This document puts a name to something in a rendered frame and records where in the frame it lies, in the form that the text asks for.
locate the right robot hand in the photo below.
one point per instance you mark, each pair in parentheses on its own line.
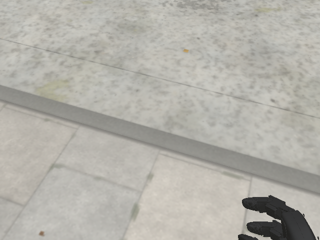
(293,225)

